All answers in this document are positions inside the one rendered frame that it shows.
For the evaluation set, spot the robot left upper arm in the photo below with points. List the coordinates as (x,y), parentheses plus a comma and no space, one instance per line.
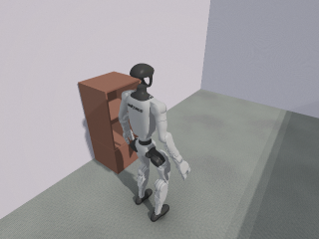
(123,112)

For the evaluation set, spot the robot head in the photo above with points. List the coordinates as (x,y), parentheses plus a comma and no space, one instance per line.
(141,71)

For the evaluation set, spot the robot left hand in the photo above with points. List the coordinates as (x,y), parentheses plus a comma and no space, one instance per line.
(130,135)

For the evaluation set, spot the robot right upper arm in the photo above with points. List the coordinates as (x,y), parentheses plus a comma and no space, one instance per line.
(159,110)

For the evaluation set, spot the robot right forearm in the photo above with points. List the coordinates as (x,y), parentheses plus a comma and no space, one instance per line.
(171,149)

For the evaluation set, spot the left robot shin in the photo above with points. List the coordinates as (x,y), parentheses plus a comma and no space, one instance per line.
(142,183)

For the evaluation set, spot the robot right hand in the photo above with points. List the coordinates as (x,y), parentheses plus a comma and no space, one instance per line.
(182,169)

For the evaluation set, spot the robot left forearm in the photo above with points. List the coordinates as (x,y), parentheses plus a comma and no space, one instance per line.
(125,125)

